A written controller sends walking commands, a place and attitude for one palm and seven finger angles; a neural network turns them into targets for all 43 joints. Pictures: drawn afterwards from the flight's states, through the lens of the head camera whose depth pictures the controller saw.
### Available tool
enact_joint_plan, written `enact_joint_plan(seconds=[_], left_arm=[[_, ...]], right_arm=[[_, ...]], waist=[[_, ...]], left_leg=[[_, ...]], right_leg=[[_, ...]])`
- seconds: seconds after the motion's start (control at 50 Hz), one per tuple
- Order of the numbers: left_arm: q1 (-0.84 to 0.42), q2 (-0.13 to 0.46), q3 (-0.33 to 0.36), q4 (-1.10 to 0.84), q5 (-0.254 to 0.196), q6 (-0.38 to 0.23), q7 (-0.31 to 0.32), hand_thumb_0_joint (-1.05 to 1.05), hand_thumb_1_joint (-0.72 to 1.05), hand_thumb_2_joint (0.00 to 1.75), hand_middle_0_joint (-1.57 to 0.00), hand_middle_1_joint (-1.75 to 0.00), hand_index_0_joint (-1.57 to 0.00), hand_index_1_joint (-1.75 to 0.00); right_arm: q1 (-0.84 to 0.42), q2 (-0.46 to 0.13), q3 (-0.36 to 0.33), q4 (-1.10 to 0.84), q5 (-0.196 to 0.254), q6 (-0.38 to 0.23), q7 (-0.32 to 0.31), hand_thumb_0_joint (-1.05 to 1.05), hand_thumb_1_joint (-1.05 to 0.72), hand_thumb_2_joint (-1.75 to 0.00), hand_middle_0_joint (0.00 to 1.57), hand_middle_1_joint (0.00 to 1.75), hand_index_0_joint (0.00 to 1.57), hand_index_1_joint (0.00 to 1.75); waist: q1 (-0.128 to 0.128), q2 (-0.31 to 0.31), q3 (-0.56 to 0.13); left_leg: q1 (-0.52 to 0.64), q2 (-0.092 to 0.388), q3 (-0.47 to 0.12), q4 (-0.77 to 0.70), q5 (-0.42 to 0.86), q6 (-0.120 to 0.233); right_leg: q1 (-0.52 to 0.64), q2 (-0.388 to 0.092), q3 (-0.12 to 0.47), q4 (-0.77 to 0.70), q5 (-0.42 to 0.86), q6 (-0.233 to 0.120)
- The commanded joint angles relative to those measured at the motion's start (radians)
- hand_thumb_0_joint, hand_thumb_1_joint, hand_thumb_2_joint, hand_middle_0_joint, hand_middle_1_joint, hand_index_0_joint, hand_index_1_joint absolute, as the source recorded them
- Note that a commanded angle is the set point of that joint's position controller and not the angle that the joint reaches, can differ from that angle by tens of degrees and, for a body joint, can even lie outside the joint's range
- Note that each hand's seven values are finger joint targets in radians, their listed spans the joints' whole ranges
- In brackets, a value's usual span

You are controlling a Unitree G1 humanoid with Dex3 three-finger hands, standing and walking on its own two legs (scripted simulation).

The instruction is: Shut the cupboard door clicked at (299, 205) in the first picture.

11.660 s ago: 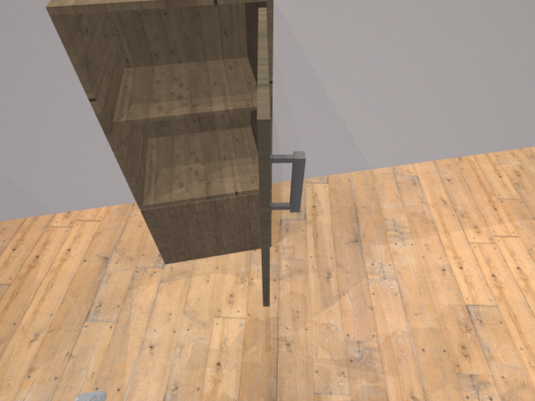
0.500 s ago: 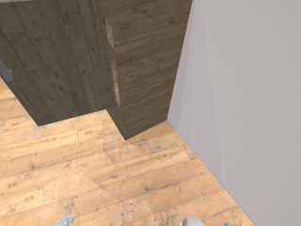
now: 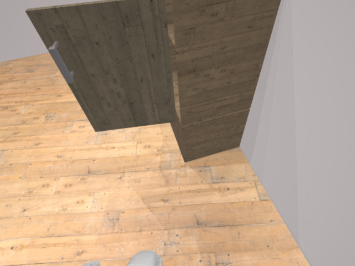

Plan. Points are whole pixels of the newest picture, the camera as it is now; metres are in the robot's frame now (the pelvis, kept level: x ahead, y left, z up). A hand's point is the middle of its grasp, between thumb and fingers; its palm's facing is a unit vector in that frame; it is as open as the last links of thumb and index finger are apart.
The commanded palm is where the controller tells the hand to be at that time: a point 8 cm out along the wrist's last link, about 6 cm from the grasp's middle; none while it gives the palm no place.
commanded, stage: turn to face it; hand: left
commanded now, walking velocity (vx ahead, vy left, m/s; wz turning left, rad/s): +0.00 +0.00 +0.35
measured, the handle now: (63, 62) +0.75 +0.44 +0.05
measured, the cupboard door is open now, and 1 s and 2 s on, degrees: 80 80 80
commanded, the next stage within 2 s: take the last steps up to it in 0.24 s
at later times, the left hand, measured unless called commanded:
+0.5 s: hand out of the picture -0.03 +0.26 -0.17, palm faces +0.23 -0.94 -0.25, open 7.4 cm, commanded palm none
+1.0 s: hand out of the picture -0.06 +0.19 -0.15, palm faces +0.38 -0.90 -0.21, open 7.4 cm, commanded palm none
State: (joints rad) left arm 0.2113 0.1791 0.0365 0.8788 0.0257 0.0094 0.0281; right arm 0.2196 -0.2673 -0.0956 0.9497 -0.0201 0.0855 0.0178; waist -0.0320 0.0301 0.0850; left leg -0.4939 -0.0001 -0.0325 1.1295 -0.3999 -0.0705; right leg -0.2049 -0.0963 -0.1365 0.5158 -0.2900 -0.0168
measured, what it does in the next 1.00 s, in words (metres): steps on the spot, turning left: left foot, then right foot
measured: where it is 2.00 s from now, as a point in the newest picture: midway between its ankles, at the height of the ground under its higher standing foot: (151, 247)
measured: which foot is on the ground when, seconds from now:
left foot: up 0.00-0.20, down 0.22-0.64, up 0.66-1.00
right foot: down 0.00-0.22, up 0.24-0.62, down 0.64-1.00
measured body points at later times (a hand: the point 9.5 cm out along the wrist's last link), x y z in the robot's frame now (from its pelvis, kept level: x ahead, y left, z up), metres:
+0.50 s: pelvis -0.03 +0.05 +0.00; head -0.01 +0.06 +0.45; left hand -0.04 +0.31 -0.15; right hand +0.12 -0.16 -0.13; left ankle -0.04 +0.15 -0.74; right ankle -0.01 -0.09 -0.69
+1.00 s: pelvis +0.07 +0.07 +0.00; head +0.10 +0.05 +0.45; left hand -0.08 +0.24 -0.13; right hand +0.17 -0.15 -0.16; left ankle +0.11 +0.26 -0.68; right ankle +0.01 -0.07 -0.74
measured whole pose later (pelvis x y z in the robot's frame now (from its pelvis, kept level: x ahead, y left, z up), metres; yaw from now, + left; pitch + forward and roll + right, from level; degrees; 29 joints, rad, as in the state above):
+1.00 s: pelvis +0.07 +0.07 +0.00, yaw +17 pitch +0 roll +2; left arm 0.48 0.09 0.03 1.12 0.03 -0.08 0.02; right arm 0.25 -0.21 -0.06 1.05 -0.02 0.03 0.04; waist 0.04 0.03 0.03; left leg -0.57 0.10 0.06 0.87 -0.13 -0.03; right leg 0.03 -0.10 -0.18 0.30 -0.32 0.03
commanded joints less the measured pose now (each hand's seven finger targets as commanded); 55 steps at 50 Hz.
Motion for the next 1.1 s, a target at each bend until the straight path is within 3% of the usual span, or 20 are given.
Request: enact_joint_plan(seconds=[0.0, 0.08, 0.16, 0.2, 0.24, 0.32, 0.48, 0.56, 0.58, 0.6, 0.62, 0.64, 0.66, 0.7, 0.76, 0.9, 1.0, 1.04, 1.06, 1.08], left_arm=[[0.095, 0.235, 0.059, -0.035, 0.003, -0.017, 0.005, 0.0, 0.9, 0.9, -0.2, -0.3, -0.2, -0.3], [0.114, 0.264, 0.068, -0.009, 0.007, -0.008, 0.003, 0.0, 0.9, 0.9, -0.2, -0.3, -0.2, -0.3], [0.065, 0.246, 0.068, 0.007, -0.011, 0.001, -0.001, 0.0, 0.9, 0.9, -0.2, -0.3, -0.2, -0.3], [0.06, 0.141, 0.035, -0.039, -0.012, 0.012, -0.009, 0.0, 0.9, 0.9, -0.2, -0.3, -0.2, -0.3], [-0.012, 0.151, 0.037, -0.017, -0.011, 0.03, 0.003, 0.0, 0.9, 0.9, -0.2, -0.3, -0.2, -0.3], [0.058, 0.151, 0.038, 0.05, -0.013, 0.025, -0.014, 0.0, 0.9, 0.9, -0.2, -0.3, -0.2, -0.3], [-0.015, 0.115, 0.025, 0.019, -0.002, 0.005, -0.036, 0.0, 0.9, 0.9, -0.2, -0.3, -0.2, -0.3], [0.119, 0.095, 0.026, 0.059, -0.002, -0.02, -0.04, 0.0, 0.9, 0.9, -0.2, -0.3, -0.2, -0.3], [0.203, 0.115, 0.033, 0.086, 0.001, -0.03, -0.035, 0.0, 0.9, 0.9, -0.2, -0.3, -0.2, -0.3], [0.282, 0.191, 0.049, 0.103, 0.016, -0.042, -0.023, 0.0, 0.9, 0.9, -0.2, -0.3, -0.2, -0.3], [0.326, 0.264, 0.064, 0.102, 0.004, -0.041, -0.014, 0.0, 0.9, 0.9, -0.2, -0.3, -0.2, -0.3], [0.322, 0.262, 0.07, 0.104, -0.006, -0.052, -0.007, 0.0, 0.9, 0.9, -0.2, -0.3, -0.2, -0.3], [0.259, 0.23, 0.063, 0.1, -0.005, -0.059, -0.006, 0.0, 0.9, 0.9, -0.2, -0.3, -0.2, -0.3], [0.145, 0.143, 0.039, 0.085, -0.004, -0.071, -0.006, 0.0, 0.9, 0.9, -0.2, -0.3, -0.2, -0.3], [0.181, 0.107, 0.031, 0.111, -0.006, -0.085, -0.006, 0.0, 0.9, 0.9, -0.2, -0.3, -0.2, -0.3], [0.326, 0.096, 0.022, 0.206, 0.002, -0.102, -0.001, 0.0, 0.9, 0.9, -0.2, -0.3, -0.2, -0.3], [0.325, 0.117, 0.027, 0.233, 0.006, -0.09, 0.006, 0.0, 0.9, 0.9, -0.2, -0.3, -0.2, -0.3], [0.289, 0.142, 0.038, 0.231, 0.006, -0.083, 0.006, 0.0, 0.9, 0.9, -0.2, -0.3, -0.2, -0.3], [0.264, 0.146, 0.042, 0.23, 0.001, -0.081, 0.005, 0.0, 0.9, 0.9, -0.2, -0.3, -0.2, -0.3], [0.282, 0.114, 0.037, 0.226, -0.006, -0.078, 0.0, 0.0, 0.9, 0.9, -0.2, -0.3, -0.2, -0.3]], right_arm=[[-0.114, -0.032, 0.01, -0.101, 0.004, -0.028, 0.002, 0.0, -0.9, -0.9, 0.2, 0.3, 0.2, 0.3], [-0.145, -0.026, 0.027, -0.104, 0.014, -0.042, -0.004, 0.0, -0.9, -0.9, 0.2, 0.3, 0.2, 0.3], [-0.026, -0.071, 0.022, -0.067, 0.011, -0.067, -0.01, 0.0, -0.9, -0.9, 0.2, 0.3, 0.2, 0.3], [0.019, -0.244, -0.013, -0.066, 0.005, -0.067, -0.016, 0.0, -0.9, -0.9, 0.2, 0.3, 0.2, 0.3], [0.007, -0.2, -0.005, -0.05, 0.001, -0.065, -0.038, 0.0, -0.9, -0.9, 0.2, 0.3, 0.2, 0.3], [-0.102, -0.128, 0.024, -0.07, 0.007, -0.075, -0.042, 0.0, -0.9, -0.9, 0.2, 0.3, 0.2, 0.3], [0.008, -0.122, 0.015, -0.032, -0.004, -0.085, -0.032, 0.0, -0.9, -0.9, 0.2, 0.3, 0.2, 0.3], [-0.006, -0.105, 0.018, -0.023, 0.0, -0.089, -0.032, 0.0, -0.9, -0.9, 0.2, 0.3, 0.2, 0.3], [-0.016, -0.078, 0.02, -0.022, 0.005, -0.093, -0.031, 0.0, -0.9, -0.9, 0.2, 0.3, 0.2, 0.3], [0.001, -0.004, 0.033, -0.035, 0.018, -0.099, -0.026, 0.0, -0.9, -0.9, 0.2, 0.3, 0.2, 0.3], [-0.06, -0.005, 0.035, -0.08, 0.005, -0.099, -0.017, 0.0, -0.9, -0.9, 0.2, 0.3, 0.2, 0.3], [-0.098, -0.057, 0.021, -0.086, -0.009, -0.096, -0.01, 0.0, -0.9, -0.9, 0.2, 0.3, 0.2, 0.3], [-0.103, -0.055, 0.014, -0.073, -0.01, -0.092, -0.001, 0.0, -0.9, -0.9, 0.2, 0.3, 0.2, 0.3], [-0.014, -0.022, 0.011, -0.013, -0.012, -0.08, 0.012, 0.0, -0.9, -0.9, 0.2, 0.3, 0.2, 0.3], [0.051, 0.023, 0.018, 0.025, -0.01, -0.073, 0.018, 0.0, -0.9, -0.9, 0.2, 0.3, 0.2, 0.3], [-0.069, 0.055, 0.033, -0.006, -0.004, -0.089, 0.028, 0.0, -0.9, -0.9, 0.2, 0.3, 0.2, 0.3], [-0.146, 0.074, 0.047, -0.023, 0.004, -0.108, 0.036, 0.0, -0.9, -0.9, 0.2, 0.3, 0.2, 0.3], [-0.064, 0.048, 0.041, -0.003, 0.003, -0.122, 0.027, 0.0, -0.9, -0.9, 0.2, 0.3, 0.2, 0.3], [0.069, 0.026, 0.035, 0.04, -0.002, -0.131, 0.015, 0.0, -0.9, -0.9, 0.2, 0.3, 0.2, 0.3], [0.228, -0.05, 0.019, 0.087, -0.007, -0.137, -0.002, 0.0, -0.9, -0.9, 0.2, 0.3, 0.2, 0.3]], waist=[[0.073, -0.225, -0.091], [0.091, -0.272, -0.116], [0.013, -0.183, -0.176], [-0.017, 0.27, -0.181], [-0.025, 0.225, -0.138], [0.04, 0.121, -0.099], [0.0, 0.126, -0.023], [0.068, 0.09, -0.054], [0.11, 0.009, -0.058], [0.142, -0.232, -0.069], [0.172, -0.321, -0.006], [0.163, -0.28, 0.026], [0.128, -0.224, 0.092], [0.05, -0.147, 0.111], [0.04, -0.168, 0.054], [0.083, -0.184, 0.054], [0.093, -0.225, 0.073], [0.045, -0.206, 0.022], [-0.018, -0.179, -0.051], [-0.075, -0.049, -0.18]], left_leg=[[-0.025, 0.009, 0.055, -0.143, -0.055, -0.009], [0.099, -0.007, 0.098, -0.348, -0.084, 0.013], [0.403, 0.02, 0.098, -0.764, 0.222, 0.044], [0.563, 0.409, -0.305, -0.783, 0.779, 0.236], [0.449, 0.356, -0.255, -0.774, 0.754, 0.273], [0.397, 0.234, -0.113, -0.787, 0.693, 0.229], [0.326, 0.224, -0.251, -0.908, 0.009, 0.262], [0.194, 0.165, -0.233, -0.808, -0.067, 0.23], [0.077, 0.101, -0.181, -0.69, -0.125, 0.19], [-0.127, -0.016, -0.039, -0.423, -0.15, 0.127], [-0.269, -0.046, 0.001, -0.213, -0.193, 0.091], [-0.274, 0.011, -0.061, -0.095, -0.113, 0.092], [-0.266, 0.04, -0.071, -0.024, -0.023, 0.091], [-0.196, 0.074, -0.035, -0.007, 0.141, 0.067], [-0.162, 0.076, 0.024, -0.024, 0.246, 0.037], [-0.225, 0.1, 0.094, -0.202, 0.273, 0.03], [-0.045, 0.076, 0.148, -0.443, 0.209, 0.068], [0.119, 0.039, 0.173, -0.528, 0.156, 0.091], [0.301, 0.01, 0.186, -0.616, 0.205, 0.099], [0.534, 0.055, 0.154, -0.65, 0.249, 0.109]], right_leg=[[0.147, -0.233, 0.129, -0.124, 0.569, -0.108], [0.142, -0.252, 0.125, -0.085, 0.629, -0.115], [0.018, -0.201, 0.039, 0.089, 0.466, -0.008], [-0.35, -0.032, 0.009, 0.404, -0.35, 0.094], [-0.338, -0.025, 0.114, 0.546, -0.307, 0.092], [-0.285, -0.011, 0.104, 0.553, -0.136, 0.1], [-0.237, 0.022, 0.056, 0.287, -0.16, 0.074], [0.04, 0.069, 0.024, 0.015, -0.066, 0.055], [0.196, 0.041, 0.055, -0.102, -0.028, 0.045], [0.345, -0.175, 0.306, -0.256, -0.239, -0.011], [0.308, -0.401, 0.611, -0.392, -0.369, -0.103], [0.191, -0.421, 0.688, -0.441, -0.455, -0.138], [0.082, -0.396, 0.64, -0.46, -0.507, -0.128], [-0.004, -0.287, 0.373, -0.425, -0.297, -0.069], [0.043, -0.209, 0.173, -0.399, -0.04, -0.042], [0.188, -0.218, 0.099, -0.341, 0.287, -0.072], [0.155, -0.23, 0.061, -0.288, 0.395, -0.068], [0.138, -0.228, 0.04, -0.167, 0.479, -0.066], [0.104, -0.19, -0.005, 0.003, 0.538, -0.043], [0.036, -0.141, -0.041, 0.236, 0.44, -0.016]])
